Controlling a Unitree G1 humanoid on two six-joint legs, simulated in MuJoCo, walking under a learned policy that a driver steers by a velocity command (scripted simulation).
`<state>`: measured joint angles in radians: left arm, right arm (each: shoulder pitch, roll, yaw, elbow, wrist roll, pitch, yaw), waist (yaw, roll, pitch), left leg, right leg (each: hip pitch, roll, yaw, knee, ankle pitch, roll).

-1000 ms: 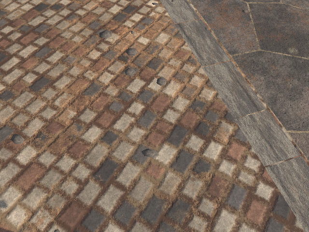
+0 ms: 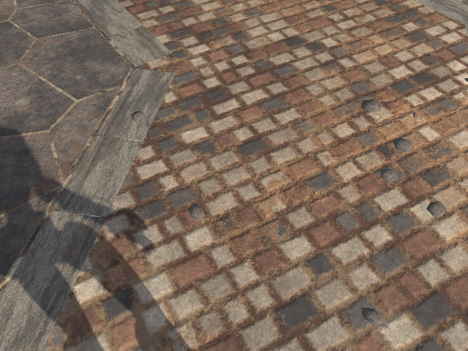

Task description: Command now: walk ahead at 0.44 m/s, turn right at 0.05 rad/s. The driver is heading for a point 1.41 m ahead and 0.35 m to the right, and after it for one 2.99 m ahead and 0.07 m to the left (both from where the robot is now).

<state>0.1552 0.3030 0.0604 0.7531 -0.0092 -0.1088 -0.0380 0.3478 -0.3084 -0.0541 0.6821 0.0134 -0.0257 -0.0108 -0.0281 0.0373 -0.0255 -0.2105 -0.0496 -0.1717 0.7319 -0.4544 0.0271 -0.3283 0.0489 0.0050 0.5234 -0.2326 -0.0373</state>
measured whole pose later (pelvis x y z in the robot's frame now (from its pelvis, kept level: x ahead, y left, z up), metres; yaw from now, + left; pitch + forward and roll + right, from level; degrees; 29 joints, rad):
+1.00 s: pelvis +0.49 -0.13 +0.00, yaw -31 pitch +1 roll +1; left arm 0.16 0.30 0.05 0.63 -0.01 -0.04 -0.04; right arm 0.27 -0.32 -0.05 0.78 0.03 -0.09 0.01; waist -0.02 0.01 0.08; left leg -0.37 0.07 -0.01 1.20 -0.41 0.00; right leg -0.40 0.06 -0.04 0.57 -0.18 -0.09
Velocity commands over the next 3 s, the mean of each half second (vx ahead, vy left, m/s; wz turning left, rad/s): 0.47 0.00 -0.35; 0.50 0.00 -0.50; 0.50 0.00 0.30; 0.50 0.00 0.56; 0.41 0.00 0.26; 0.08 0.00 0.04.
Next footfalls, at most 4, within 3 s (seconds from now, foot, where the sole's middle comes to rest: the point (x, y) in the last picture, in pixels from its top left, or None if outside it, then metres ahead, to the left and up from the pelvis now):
0.38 left None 0.36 0.11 -0.77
0.88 right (333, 338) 0.55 -0.25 -0.77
1.44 left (299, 231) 0.92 -0.20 -0.77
1.88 right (363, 179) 1.14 -0.47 -0.77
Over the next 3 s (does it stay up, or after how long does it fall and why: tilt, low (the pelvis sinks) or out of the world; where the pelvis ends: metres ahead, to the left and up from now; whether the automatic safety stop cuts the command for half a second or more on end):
stays up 1.37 -0.30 0.01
